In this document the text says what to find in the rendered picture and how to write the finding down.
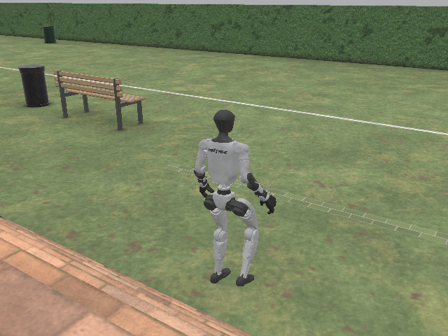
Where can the robot left hand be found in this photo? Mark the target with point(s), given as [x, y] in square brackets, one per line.
[207, 187]

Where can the robot right forearm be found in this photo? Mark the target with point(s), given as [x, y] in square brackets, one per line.
[256, 188]

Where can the robot left forearm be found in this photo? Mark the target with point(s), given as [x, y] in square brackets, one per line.
[202, 179]

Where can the left robot foot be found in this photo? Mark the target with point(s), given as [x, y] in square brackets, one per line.
[216, 278]

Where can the robot right hand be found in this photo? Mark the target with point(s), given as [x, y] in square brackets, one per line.
[270, 203]

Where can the left robot upper arm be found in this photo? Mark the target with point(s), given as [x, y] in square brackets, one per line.
[201, 156]

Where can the right robot upper arm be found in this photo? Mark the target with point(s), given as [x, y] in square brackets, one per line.
[243, 156]

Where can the robot head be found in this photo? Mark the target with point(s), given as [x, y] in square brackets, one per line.
[224, 121]

